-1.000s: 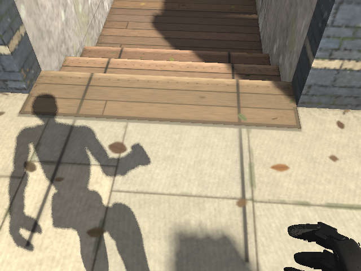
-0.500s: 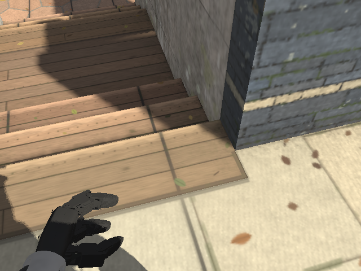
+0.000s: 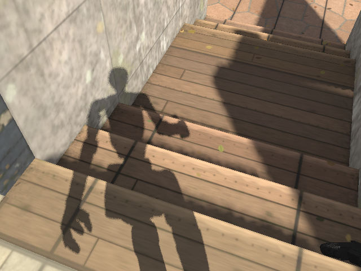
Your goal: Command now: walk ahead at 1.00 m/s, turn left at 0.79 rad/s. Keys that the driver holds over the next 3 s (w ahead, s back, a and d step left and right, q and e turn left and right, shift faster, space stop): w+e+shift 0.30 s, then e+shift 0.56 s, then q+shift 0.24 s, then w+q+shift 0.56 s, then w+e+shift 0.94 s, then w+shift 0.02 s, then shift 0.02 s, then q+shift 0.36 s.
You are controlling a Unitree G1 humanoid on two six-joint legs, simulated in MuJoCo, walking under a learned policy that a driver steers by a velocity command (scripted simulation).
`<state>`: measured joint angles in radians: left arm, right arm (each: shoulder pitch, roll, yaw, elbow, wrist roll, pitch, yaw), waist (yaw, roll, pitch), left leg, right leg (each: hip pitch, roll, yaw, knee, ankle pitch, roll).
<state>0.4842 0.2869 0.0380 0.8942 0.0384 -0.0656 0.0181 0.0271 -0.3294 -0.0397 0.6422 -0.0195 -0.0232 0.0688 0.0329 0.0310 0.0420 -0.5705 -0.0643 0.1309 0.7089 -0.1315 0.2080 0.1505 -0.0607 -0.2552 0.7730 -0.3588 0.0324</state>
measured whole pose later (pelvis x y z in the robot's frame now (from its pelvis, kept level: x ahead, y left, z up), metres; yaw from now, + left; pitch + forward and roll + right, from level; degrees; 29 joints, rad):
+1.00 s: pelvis +0.69 +0.00 -0.13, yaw -31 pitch +1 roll +1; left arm 0.40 0.29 0.00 0.72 0.02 0.00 0.01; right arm 0.32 -0.21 -0.01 0.76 -0.02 -0.05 0.05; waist 0.03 -0.04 -0.02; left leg -0.38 0.02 0.03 0.54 -0.18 0.01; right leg -0.71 0.17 0.13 2.00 -0.88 0.04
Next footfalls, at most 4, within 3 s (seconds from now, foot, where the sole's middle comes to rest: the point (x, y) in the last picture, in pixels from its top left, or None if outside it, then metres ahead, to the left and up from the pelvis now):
0.40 right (220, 248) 0.55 -0.10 -0.73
0.90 left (179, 194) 0.85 0.06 -0.89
1.28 right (209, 242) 0.57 -0.06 -0.73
1.82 left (170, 177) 0.94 0.11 -0.89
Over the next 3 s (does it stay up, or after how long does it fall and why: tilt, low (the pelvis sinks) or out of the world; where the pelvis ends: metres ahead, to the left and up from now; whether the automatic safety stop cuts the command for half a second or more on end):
stays up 1.71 -0.20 -0.43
